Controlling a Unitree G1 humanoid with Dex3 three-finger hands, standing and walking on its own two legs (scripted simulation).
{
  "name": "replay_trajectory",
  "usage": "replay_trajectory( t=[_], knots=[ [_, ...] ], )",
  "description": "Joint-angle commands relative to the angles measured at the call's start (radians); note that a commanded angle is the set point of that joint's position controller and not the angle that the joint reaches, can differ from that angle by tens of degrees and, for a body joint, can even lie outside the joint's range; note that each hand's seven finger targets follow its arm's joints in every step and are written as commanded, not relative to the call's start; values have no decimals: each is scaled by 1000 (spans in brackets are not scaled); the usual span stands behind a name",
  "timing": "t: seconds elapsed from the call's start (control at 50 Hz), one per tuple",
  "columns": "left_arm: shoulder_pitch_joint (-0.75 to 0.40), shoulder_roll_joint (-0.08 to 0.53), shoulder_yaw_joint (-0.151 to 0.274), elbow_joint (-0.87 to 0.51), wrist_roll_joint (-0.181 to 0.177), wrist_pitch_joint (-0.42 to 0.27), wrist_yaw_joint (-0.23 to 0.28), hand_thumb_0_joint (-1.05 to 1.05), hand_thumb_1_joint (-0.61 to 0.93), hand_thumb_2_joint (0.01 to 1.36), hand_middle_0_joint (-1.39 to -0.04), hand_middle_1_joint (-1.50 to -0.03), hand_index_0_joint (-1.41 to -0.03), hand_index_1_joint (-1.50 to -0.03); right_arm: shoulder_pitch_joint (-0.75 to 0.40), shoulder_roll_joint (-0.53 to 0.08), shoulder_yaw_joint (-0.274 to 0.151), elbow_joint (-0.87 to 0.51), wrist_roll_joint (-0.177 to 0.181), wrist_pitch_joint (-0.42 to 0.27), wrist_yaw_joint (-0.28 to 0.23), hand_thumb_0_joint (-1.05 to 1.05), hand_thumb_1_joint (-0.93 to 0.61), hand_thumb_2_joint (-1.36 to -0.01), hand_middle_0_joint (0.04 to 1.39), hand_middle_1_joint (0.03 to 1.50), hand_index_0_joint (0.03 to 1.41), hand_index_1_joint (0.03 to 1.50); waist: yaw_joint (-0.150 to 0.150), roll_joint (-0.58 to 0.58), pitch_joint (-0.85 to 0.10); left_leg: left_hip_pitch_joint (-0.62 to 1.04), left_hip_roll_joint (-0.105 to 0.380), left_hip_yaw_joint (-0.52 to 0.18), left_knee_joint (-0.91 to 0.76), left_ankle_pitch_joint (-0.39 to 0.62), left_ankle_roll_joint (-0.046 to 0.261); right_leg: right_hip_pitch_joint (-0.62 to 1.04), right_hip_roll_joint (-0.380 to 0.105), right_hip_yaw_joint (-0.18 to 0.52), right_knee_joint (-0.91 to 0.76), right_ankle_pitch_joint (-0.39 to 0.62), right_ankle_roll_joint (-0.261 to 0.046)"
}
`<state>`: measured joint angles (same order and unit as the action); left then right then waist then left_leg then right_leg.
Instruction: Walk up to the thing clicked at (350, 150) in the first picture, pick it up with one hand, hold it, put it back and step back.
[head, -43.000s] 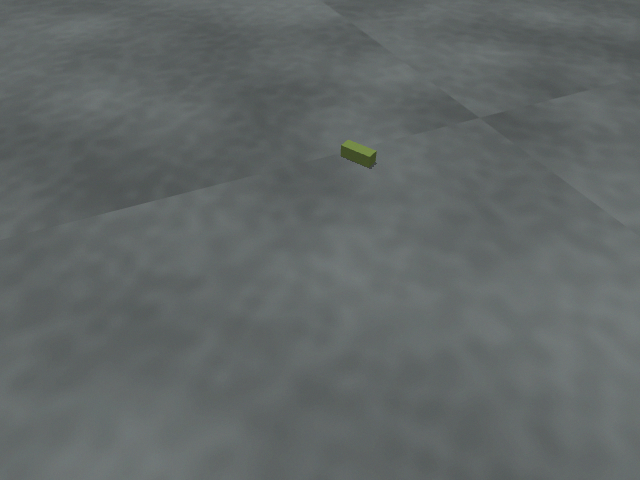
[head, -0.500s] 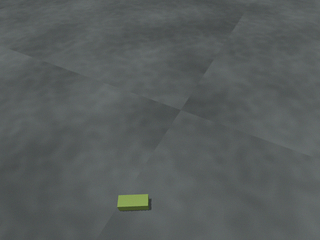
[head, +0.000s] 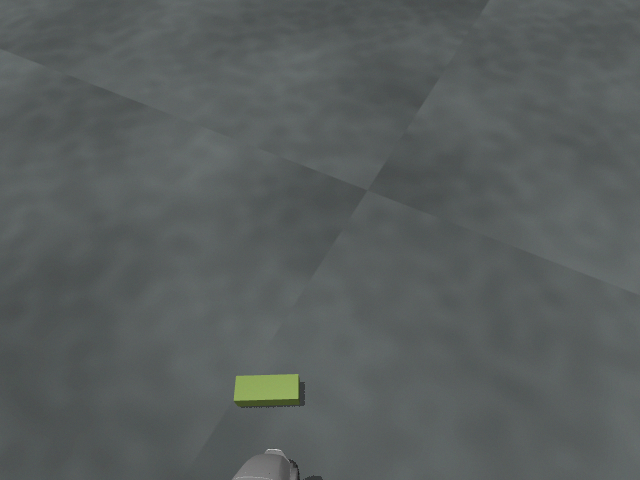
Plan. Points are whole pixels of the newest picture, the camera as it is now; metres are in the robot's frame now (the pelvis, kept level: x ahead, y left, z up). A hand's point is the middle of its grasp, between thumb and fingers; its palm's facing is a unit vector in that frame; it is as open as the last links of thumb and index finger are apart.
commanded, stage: walk up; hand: left
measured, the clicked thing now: (268, 390) +0.41 +0.19 -0.71
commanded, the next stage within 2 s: none
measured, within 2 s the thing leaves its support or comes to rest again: neither
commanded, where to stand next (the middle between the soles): +0.03 -0.06 m, yaw +1 degrees
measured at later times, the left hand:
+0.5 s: hand out of the picture -0.05 +0.23 -0.13, palm faces -0.05 -0.91 -0.41, open 7.4 cm
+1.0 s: hand out of the picture +0.01 +0.30 -0.13, palm faces -0.01 -0.94 -0.35, open 7.4 cm
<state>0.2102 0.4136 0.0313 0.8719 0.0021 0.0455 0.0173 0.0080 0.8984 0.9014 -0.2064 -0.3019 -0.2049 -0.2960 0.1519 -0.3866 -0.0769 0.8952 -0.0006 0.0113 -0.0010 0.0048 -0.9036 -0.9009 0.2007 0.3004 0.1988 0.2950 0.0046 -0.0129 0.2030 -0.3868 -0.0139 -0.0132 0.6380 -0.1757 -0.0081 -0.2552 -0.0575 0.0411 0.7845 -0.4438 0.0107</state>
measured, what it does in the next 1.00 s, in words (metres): steps on the spot: right foot, then left foot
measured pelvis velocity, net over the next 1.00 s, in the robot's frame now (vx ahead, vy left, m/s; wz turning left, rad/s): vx -0.03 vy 0.02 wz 0.01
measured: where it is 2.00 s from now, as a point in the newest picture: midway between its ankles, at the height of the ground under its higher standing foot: outside the picture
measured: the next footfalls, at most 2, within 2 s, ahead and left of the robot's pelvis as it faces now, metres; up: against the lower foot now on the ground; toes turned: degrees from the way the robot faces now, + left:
right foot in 0.34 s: -0.09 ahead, -0.15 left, +0.00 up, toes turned -1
left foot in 0.78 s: +0.03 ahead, +0.11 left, +0.00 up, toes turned +0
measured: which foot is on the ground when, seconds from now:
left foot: down 0.00-0.38, up 0.40-0.76, down 0.78-1.00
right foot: up 0.00-0.32, down 0.34-0.82, up 0.84-1.00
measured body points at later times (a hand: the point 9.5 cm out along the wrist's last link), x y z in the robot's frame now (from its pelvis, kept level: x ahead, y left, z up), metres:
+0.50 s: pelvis -0.09 -0.04 +0.01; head -0.07 -0.06 +0.46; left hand -0.04 +0.28 -0.10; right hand -0.02 -0.38 -0.11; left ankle -0.01 +0.12 -0.66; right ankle -0.13 -0.15 -0.71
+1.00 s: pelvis -0.03 +0.02 +0.02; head -0.04 +0.05 +0.47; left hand +0.01 +0.35 -0.11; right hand +0.05 -0.29 -0.06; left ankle -0.01 +0.11 -0.71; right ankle +0.01 -0.14 -0.65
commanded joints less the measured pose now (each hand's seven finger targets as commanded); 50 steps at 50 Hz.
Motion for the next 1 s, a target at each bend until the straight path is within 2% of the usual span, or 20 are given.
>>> replay_trajectory(
  t=[0.0, 0.02, 0.08, 0.12, 0.2, 0.3, 0.32, 0.34, 0.36, 0.38, 0.44, 0.52, 0.64, 0.74, 0.78, 0.8, 0.82, 0.84, 0.92, 0.98],
  knots=[
    [108, 163, 56, -84, -22, 32, 30, 0, 900, 900, -200, -300, -200, -300, 99, -338, -75, -77, -3, -19, -37, 0, -900, -900, 200, 300, 200, 300, -18, 162, -333, 230, 426, -460, -224, 666, 282, -115, 143, 127, 492, -246, -38],
    [103, 178, 55, -66, -16, 37, 33, 0, 900, 900, -200, -300, -200, -300, 49, -347, -80, -91, 0, -16, -43, 0, -900, -900, 200, 300, 200, 300, -10, 194, -311, 192, 456, -519, -241, 592, 331, -142, 125, 142, 570, -233, -36],
    [102, 200, 77, -47, -15, 43, 14, 0, 900, 900, -200, -300, -200, -300, -56, -264, -60, -139, -12, -14, -56, 0, -900, -900, 200, 300, 200, 300, 27, 176, -278, 87, 297, -247, -199, 377, 237, -141, 111, 158, 599, -108, -32],
    [92, 187, 86, -63, -6, 49, 0, 0, 900, 900, -200, -300, -200, -300, -23, -264, -63, -138, -17, -16, -57, 0, -900, -900, 200, 300, 200, 300, 16, 172, -283, 101, 274, -227, -186, 291, 229, -146, 120, 138, 556, -69, -16],
    [39, 167, 97, -104, 11, 45, -20, 0, 900, 900, -200, -300, -200, -300, 23, -274, -68, -141, -24, -16, -65, 0, -900, -900, 200, 300, 200, 300, -8, 181, -316, 253, 289, -232, -143, 270, 236, -178, 81, 107, 280, -108, 6],
    [230, 154, 117, 4, 20, 7, -36, 0, 900, 900, -200, -300, -200, -300, -50, -297, -65, -168, -43, 9, -32, 0, -900, -900, 200, 300, 200, 300, 53, 210, -328, 15, 229, -164, -131, -258, 174, 135, 88, -66, -262, -29, -42],
    [226, 187, 129, 11, 38, -4, -36, 0, 900, 900, -200, -300, -200, -300, -27, -247, -54, -163, -37, 18, -32, 0, -900, -900, 200, 300, 200, 300, 48, 91, -248, -155, 152, -122, 0, -386, 113, 159, 64, 53, -325, -70, -71],
    [170, 261, 147, -32, 59, -8, -34, 0, 900, 900, -200, -300, -200, -300, -12, -170, -27, -173, -25, 16, -35, 0, -900, -900, 200, 300, 200, 300, 48, -183, -156, -377, -4, 11, 250, -459, 37, 85, -147, 445, -463, -321, -155],
    [50, 366, 159, -102, 64, -7, -28, 0, 900, 900, -200, -300, -200, -300, -115, -222, -44, -186, -22, 5, -55, 0, -900, -900, 200, 300, 200, 300, 99, -216, -83, -265, -61, -117, 395, -429, 8, -227, -329, 642, -575, -340, -277],
    [-71, 376, 153, -132, 58, -14, -27, 0, 900, 900, -200, -300, -200, -300, -92, -273, -63, -156, -21, -5, -59, 0, -900, -900, 200, 300, 200, 300, 45, -186, -16, -124, -15, -162, 468, -371, 2, -394, -352, 658, -594, -328, -302],
    [-88, 196, 119, -77, 40, -53, -9, 0, 900, 900, -200, -300, -200, -300, 52, -181, -30, -71, 4, -13, -26, 0, -900, -900, 200, 300, 200, 300, -34, -73, -67, -133, -67, -149, 468, -193, 11, -107, -108, 198, -387, 260, -156],
    [129, 282, 148, -74, 42, -100, -29, 0, 900, 900, -200, -300, -200, -300, 8, -264, -48, -115, -14, -30, 20, 0, -900, -900, 200, 300, 200, 300, 91, -168, -94, -378, -26, -105, 343, -211, 1, 267, -182, 409, -521, -363, -217],
    [233, 253, 130, -58, 18, -119, -32, 0, 900, 900, -200, -300, -200, -300, -35, -214, -34, -142, -28, -61, 45, 0, -900, -900, 200, 300, 200, 300, 105, -136, -55, -287, 14, -71, 122, -308, 12, 332, -246, 315, -459, 176, -247],
    [83, 266, 99, -116, 6, -107, -38, 0, 900, 900, -200, -300, -200, -300, 176, -191, -50, -95, -7, -74, 51, 0, -900, -900, 200, 300, 200, 300, -42, -159, -158, 230, -31, 88, -163, -29, 34, 46, -126, 40, -277, 448, -161],
    [121, 159, 65, -147, 8, -98, -41, 0, 900, 900, -200, -300, -200, -300, 400, -274, -95, -51, -18, -85, 22, 0, -900, -900, 200, 300, 200, 300, -143, 124, -293, 589, 52, -106, -231, -109, 74, -211, -17, -54, 189, 298, -82],
    [138, 106, 49, -166, 8, -95, -40, 0, 900, 900, -200, -300, -200, -300, 406, -349, -99, -74, -32, -96, 10, 0, -900, -900, 200, 300, 200, 300, -118, 249, -269, 604, 320, -588, -331, -287, 153, -445, 106, 1, 342, -107, -52],
    [134, 224, 75, -135, 15, -77, -29, 0, 900, 900, -200, -300, -200, -300, 337, -377, -105, -99, -10, -97, 12, 0, -900, -900, 200, 300, 200, 300, -103, 83, -223, 425, 417, -717, -405, -514, 251, -413, 44, 91, 385, -119, -72],
    [124, 260, 77, -122, 14, -74, -28, 0, 900, 900, -200, -300, -200, -300, 272, -379, -105, -114, 1, -95, 14, 0, -900, -900, 200, 300, 200, 300, -75, 62, -131, 300, 429, -703, -436, -566, 275, -403, 5, 113, 416, -75, -81],
    [219, 221, 81, -49, 3, -67, -42, 0, 900, 900, -200, -300, -200, -300, 186, -275, -50, -131, 6, -120, -2, 0, -900, -900, 200, 300, 200, 300, 5, 48, -16, 155, 253, -285, -393, -52, 135, -311, -25, 103, 275, 123, -41],
    [184, 157, 70, -26, -18, -39, -28, 0, 900, 900, -200, -300, -200, -300, 75, -213, -16, -130, -2, -115, -19, 0, -900, -900, 200, 300, 200, 300, 37, 132, -3, -15, 222, -89, -324, 497, 152, -130, 9, 84, 227, 151, -8]
  ],
)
